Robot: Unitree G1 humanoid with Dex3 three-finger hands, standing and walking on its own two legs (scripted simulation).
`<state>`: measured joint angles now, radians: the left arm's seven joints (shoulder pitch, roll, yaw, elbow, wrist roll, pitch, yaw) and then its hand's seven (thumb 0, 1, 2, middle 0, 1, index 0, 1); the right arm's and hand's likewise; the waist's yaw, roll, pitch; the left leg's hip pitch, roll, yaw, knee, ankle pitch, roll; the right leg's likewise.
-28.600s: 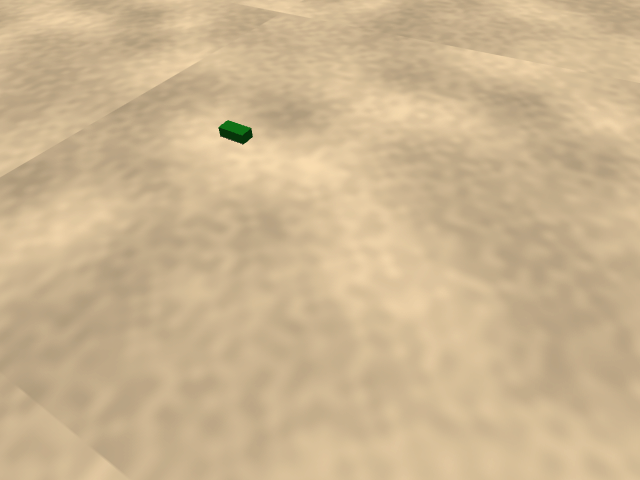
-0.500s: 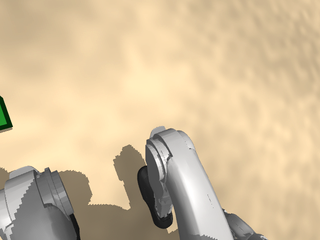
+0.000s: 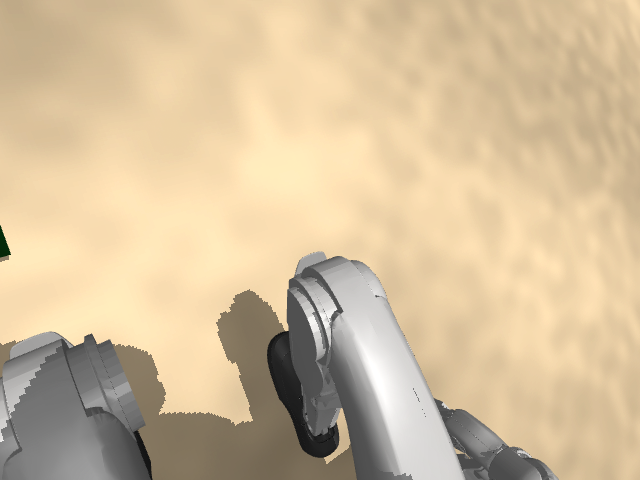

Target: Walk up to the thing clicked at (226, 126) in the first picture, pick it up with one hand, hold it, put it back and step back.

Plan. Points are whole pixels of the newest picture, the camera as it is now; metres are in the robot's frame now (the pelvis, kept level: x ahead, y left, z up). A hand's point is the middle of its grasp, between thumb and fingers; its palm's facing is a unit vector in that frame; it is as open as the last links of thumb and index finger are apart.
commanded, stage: close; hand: left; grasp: from above
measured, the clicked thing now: out of the picture +0.43 +0.34 -0.27
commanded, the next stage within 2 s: settle in 1.56 s
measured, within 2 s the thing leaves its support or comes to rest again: neither
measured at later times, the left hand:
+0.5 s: hand out of the picture +0.42 +0.33 -0.25, palm faces -0.46 -0.16 -0.87, open 12.8 cm
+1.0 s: hand out of the picture +0.42 +0.33 -0.24, palm faces -0.45 -0.14 -0.88, open 11.2 cm
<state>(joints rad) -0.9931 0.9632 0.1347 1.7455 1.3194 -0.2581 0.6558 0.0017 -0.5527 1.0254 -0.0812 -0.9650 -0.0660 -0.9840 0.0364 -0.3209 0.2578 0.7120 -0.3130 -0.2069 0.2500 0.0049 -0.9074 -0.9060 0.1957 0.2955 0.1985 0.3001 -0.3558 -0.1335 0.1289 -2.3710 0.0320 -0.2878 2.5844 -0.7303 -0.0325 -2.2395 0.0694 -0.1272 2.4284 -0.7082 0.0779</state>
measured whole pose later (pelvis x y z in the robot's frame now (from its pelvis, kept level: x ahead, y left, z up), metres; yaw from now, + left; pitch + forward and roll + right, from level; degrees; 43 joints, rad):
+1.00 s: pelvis +0.00 +0.00 +0.00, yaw -1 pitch +27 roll -14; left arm -1.00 0.99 0.10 1.75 1.29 -0.26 0.64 0.00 -0.09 0.64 -0.42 -0.74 -0.47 -0.72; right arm 0.04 -0.34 0.29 0.69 -0.31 -0.22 0.25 0.01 -0.90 -0.90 0.20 0.30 0.20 0.30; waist -0.36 -0.14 0.15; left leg -2.36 0.04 -0.30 2.58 -0.72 -0.03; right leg -2.23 0.08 -0.13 2.42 -0.69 0.08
